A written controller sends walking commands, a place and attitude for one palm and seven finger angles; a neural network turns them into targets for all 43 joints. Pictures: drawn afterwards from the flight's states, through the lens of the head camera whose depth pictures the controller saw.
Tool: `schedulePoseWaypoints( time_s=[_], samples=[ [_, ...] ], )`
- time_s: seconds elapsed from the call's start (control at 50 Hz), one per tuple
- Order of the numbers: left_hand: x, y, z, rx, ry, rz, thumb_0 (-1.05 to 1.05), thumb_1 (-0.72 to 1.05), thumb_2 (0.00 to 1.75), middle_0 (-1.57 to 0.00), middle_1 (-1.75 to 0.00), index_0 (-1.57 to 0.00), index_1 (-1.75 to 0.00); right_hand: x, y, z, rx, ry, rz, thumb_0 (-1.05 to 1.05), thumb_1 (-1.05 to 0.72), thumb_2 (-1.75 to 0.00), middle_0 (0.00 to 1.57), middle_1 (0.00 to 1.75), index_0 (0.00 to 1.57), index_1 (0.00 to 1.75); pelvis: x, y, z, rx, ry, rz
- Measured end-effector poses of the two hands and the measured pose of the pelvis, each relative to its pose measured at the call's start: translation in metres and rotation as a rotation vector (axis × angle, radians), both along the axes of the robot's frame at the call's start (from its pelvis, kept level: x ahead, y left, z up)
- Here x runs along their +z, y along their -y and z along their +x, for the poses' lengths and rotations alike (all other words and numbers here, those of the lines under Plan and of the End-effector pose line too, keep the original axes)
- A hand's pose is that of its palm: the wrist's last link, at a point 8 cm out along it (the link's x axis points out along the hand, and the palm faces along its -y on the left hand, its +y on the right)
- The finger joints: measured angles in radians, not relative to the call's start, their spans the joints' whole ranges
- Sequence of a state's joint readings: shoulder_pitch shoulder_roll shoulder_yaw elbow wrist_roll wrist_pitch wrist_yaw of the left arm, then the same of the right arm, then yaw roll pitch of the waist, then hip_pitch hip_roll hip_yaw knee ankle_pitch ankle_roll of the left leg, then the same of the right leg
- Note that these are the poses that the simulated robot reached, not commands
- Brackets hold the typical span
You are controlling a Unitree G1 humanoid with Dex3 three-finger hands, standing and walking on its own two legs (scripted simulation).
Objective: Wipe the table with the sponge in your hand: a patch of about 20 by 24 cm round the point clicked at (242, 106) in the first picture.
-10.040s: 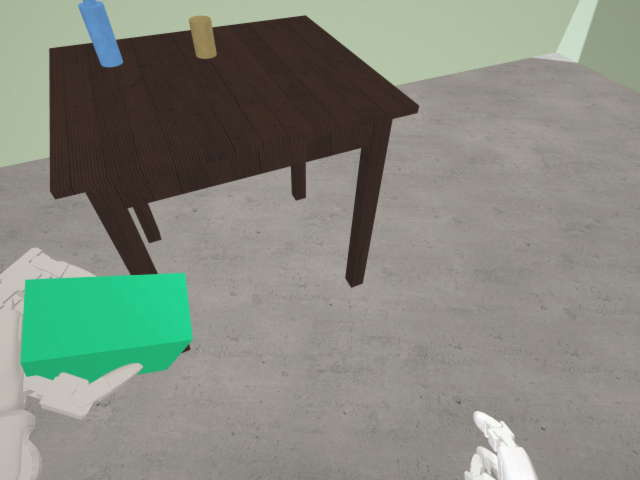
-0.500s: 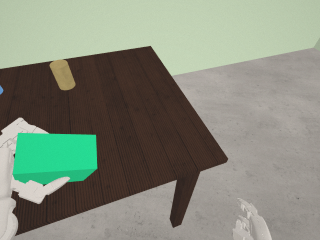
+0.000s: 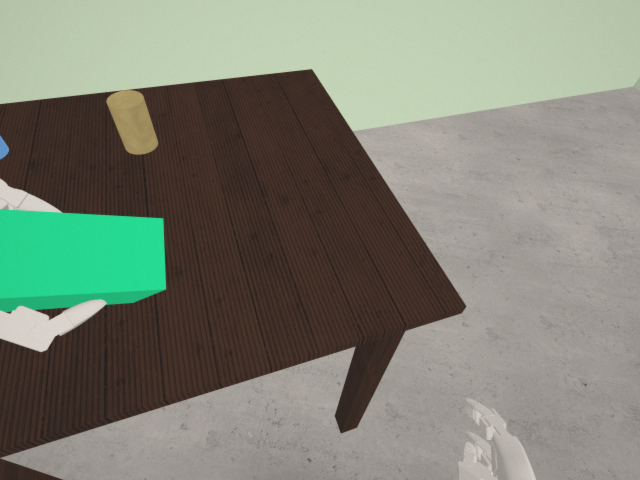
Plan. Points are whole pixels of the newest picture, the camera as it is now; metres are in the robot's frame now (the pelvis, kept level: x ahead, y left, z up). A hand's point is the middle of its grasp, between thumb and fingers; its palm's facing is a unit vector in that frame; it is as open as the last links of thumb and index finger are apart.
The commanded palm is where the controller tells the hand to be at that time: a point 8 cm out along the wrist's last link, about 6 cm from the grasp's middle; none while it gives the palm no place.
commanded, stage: come to a stop and stand still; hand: left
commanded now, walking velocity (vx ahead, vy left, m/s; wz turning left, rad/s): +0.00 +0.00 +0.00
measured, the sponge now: (101, 265) +0.26 +0.25 +0.17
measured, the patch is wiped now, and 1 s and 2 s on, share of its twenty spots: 0.00 0.00 0.00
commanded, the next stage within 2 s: look again from close up in 0.76 s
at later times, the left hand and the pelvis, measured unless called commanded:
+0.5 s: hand (88, 285) +0.24 +0.25 +0.17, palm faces +0.38 -0.86 -0.35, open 10.4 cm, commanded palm +0.18 +0.28 +0.18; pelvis +0.02 +0.00 +0.00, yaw +1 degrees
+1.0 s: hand (78, 294) +0.23 +0.25 +0.16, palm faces +0.39 -0.85 -0.37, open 10.4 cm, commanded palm +0.18 +0.29 +0.18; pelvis +0.02 +0.00 +0.01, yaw +1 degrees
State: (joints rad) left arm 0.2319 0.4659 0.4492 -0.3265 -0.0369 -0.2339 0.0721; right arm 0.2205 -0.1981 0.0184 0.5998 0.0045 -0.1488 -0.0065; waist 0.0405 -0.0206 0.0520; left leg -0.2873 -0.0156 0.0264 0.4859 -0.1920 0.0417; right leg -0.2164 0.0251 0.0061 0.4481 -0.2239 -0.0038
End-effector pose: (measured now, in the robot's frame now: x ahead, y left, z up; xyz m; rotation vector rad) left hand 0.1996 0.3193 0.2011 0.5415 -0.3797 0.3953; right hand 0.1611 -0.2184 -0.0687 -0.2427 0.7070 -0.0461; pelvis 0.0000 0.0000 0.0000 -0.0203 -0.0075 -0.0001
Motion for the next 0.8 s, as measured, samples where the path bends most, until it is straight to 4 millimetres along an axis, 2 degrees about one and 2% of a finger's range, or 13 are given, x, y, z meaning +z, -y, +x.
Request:
schedulePoseWaypoints(
  time_s=[0.14, 0.22, 0.32, 0.42, 0.58, 0.8],
  samples=[
    [-0.024, 0.036, -0.017, -0.125, -0.087, -0.065, -0.01, -0.52, 1.01, -0.68, -1.34, -0.71, -1.34, 0.003, 0.001, -0.007, -0.048, 0.039, 0.015, 0.02, -0.9, -0.9, 0.2, 0.3, 0.2, 0.3, 0.0, -0.007, 0.002, -0.006, 0.003, 0.007],
    [-0.032, 0.029, -0.021, -0.094, -0.108, -0.067, -0.01, -0.52, 1.01, -0.68, -1.34, -0.71, -1.34, 0.002, 0.0, -0.006, -0.035, 0.016, -0.006, 0.02, -0.9, -0.9, 0.2, 0.3, 0.2, 0.3, 0.0, -0.005, 0.004, 0.007, 0.003, 0.004],
    [-0.026, 0.017, -0.019, -0.016, -0.05, -0.089, -0.01, -0.52, 1.01, -0.68, -1.34, -0.71, -1.34, 0.003, -0.003, 0.005, 0.004, 0.01, -0.015, 0.02, -0.9, -0.9, 0.2, 0.3, 0.2, 0.3, 0.002, -0.002, 0.008, 0.017, 0.002, -0.003],
    [-0.023, 0.024, -0.009, -0.028, -0.026, -0.119, -0.01, -0.52, 1.01, -0.68, -1.34, -0.71, -1.34, 0.008, -0.005, 0.022, 0.022, 0.033, -0.012, 0.02, -0.9, -0.9, 0.2, 0.3, 0.2, 0.3, 0.003, -0.002, 0.016, 0.014, -0.003, -0.005],
    [-0.026, 0.03, 0.004, -0.069, -0.092, -0.102, -0.01, -0.52, 1.01, -0.68, -1.34, -0.71, -1.34, 0.017, -0.005, 0.045, 0.001, 0.071, -0.008, 0.02, -0.9, -0.9, 0.2, 0.3, 0.2, 0.3, 0.004, -0.001, 0.025, 0.013, -0.006, -0.003],
    [-0.025, 0.026, -0.003, -0.03, -0.103, -0.119, -0.01, -0.52, 1.01, -0.68, -1.34, -0.71, -1.34, 0.015, -0.002, 0.046, -0.001, 0.042, -0.024, 0.02, -0.9, -0.9, 0.2, 0.3, 0.2, 0.3, 0.005, -0.002, 0.027, 0.019, -0.002, -0.004]
  ],
)
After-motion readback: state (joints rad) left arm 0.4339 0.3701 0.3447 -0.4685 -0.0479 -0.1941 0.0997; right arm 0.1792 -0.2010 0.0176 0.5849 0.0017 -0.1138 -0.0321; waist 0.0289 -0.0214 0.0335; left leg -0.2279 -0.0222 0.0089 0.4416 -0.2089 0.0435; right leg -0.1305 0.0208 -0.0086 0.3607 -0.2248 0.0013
